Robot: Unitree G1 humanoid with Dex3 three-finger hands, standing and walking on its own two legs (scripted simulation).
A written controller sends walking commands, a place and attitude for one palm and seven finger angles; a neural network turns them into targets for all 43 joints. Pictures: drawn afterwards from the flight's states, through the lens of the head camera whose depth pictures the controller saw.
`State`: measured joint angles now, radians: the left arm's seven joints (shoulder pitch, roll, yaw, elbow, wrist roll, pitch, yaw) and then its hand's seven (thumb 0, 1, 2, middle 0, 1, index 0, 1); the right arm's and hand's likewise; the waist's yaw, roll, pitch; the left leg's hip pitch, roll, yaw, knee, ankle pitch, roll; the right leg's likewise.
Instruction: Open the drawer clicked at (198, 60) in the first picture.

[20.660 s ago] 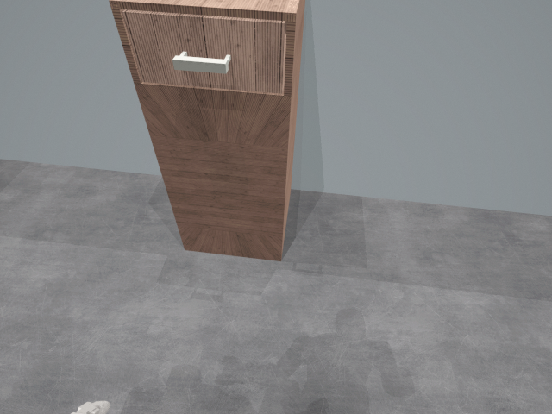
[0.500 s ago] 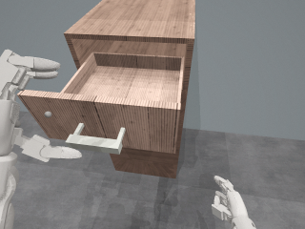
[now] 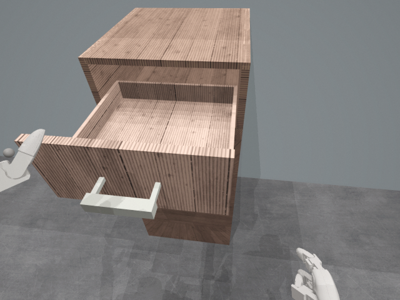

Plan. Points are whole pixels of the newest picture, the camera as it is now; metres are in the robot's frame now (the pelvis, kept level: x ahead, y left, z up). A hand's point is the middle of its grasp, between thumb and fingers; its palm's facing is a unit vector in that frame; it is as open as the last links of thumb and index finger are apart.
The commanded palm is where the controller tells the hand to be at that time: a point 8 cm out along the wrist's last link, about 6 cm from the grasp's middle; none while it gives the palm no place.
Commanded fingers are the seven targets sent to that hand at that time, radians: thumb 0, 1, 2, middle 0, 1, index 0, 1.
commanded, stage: draw the hand back to the body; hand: left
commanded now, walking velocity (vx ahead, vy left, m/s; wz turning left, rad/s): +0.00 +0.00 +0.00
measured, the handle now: (124, 195) +0.26 +0.18 +0.11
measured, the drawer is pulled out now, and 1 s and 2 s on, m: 0.29 0.29 0.29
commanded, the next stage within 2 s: step back with the hand held close in 0.32 s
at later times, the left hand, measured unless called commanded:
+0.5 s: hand out of the picture +0.17 +0.23 +0.31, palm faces +0.60 -0.73 -0.34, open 7.5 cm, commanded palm +0.11 +0.27 +0.30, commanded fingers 0.00 0.90 0.90 -0.20 -0.30 -0.20 -0.30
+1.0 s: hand out of the picture +0.09 +0.26 +0.31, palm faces +0.65 -0.65 -0.39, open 7.4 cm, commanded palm +0.03 +0.29 +0.30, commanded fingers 0.00 0.90 0.90 -0.20 -0.30 -0.20 -0.30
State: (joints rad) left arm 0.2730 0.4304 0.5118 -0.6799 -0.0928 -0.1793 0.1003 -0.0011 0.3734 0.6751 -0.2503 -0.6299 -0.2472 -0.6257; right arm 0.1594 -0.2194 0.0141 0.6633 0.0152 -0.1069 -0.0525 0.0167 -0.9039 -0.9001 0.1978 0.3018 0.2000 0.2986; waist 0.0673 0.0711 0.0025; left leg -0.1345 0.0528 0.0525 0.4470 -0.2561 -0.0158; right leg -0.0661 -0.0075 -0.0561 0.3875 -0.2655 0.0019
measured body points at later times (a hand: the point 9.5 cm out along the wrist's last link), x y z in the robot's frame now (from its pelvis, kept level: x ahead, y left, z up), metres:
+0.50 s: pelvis -0.02 -0.01 +0.00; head -0.03 -0.03 +0.45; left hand +0.13 +0.27 +0.32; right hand +0.19 -0.22 -0.08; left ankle -0.01 +0.13 -0.74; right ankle -0.03 -0.12 -0.74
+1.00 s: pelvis -0.10 +0.01 -0.02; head -0.09 +0.02 +0.43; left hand +0.05 +0.29 +0.32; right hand +0.09 -0.22 -0.09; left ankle -0.01 +0.13 -0.74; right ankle -0.03 -0.12 -0.74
